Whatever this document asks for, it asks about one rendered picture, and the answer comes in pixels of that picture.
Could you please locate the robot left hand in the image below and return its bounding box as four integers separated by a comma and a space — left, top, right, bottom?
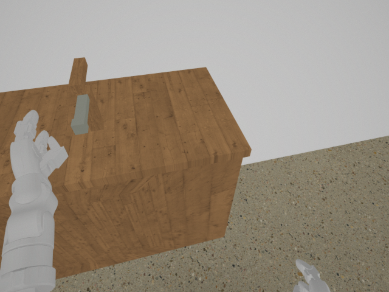
10, 110, 68, 179

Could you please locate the robot right hand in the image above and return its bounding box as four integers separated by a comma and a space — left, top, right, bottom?
293, 259, 330, 292

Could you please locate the counter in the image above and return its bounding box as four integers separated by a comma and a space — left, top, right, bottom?
0, 57, 252, 279

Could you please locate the tap lever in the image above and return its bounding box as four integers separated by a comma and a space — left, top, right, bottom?
71, 94, 90, 135

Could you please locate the robot left forearm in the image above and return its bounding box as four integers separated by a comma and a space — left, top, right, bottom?
0, 173, 58, 292

